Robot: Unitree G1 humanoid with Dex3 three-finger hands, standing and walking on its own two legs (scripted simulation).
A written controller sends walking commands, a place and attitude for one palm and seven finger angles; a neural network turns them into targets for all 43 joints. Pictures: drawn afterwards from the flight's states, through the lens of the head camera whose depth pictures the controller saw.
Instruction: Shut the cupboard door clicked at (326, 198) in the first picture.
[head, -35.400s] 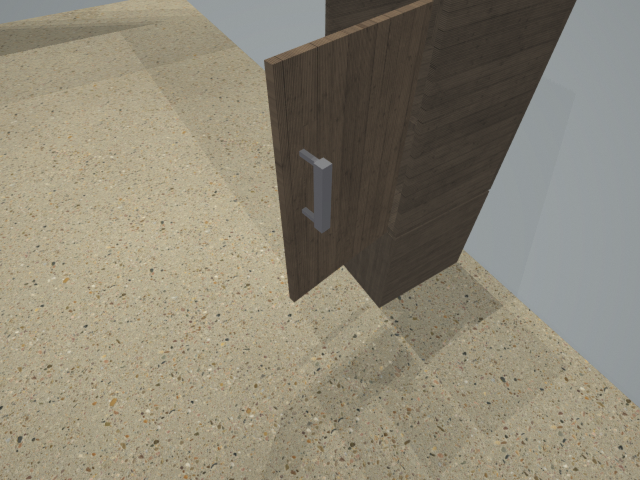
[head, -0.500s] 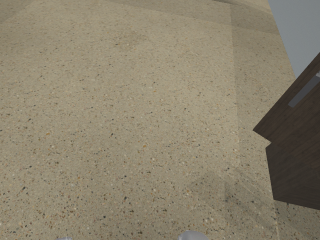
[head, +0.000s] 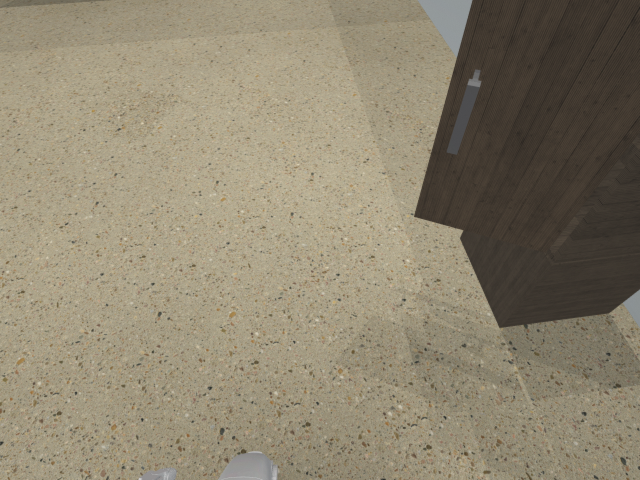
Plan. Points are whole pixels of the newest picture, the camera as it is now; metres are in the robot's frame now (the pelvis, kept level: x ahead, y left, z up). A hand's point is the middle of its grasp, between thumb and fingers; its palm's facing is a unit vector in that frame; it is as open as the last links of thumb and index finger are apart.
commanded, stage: turn to face it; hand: left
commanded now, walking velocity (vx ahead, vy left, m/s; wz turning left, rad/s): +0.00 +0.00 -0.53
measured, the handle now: (464, 113) +0.76 -0.25 +0.01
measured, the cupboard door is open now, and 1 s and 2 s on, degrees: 61 61 61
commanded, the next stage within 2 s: take the last steps up to it in 0.44 s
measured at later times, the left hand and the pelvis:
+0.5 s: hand (159, 478) +0.14 +0.25 -0.17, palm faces -0.20 -0.96 -0.21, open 7.4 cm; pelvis +0.02 +0.05 +0.00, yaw -15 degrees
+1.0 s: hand out of the picture +0.13 +0.15 -0.18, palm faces -0.30 -0.94 -0.15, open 7.4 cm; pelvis +0.08 -0.01 -0.01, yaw -20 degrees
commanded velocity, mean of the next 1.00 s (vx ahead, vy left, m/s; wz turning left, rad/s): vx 0.14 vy -0.07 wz -0.29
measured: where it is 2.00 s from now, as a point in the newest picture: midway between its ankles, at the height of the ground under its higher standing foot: (407, 440)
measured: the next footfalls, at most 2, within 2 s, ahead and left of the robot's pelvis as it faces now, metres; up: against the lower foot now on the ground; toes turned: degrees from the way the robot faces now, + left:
left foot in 0.20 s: +0.07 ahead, +0.14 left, +0.00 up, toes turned -6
right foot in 0.66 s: +0.00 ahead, -0.08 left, +0.00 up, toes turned -21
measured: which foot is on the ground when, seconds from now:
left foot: up 0.00-0.18, down 0.20-0.66, up 0.68-1.00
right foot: down 0.00-0.20, up 0.22-0.64, down 0.66-1.00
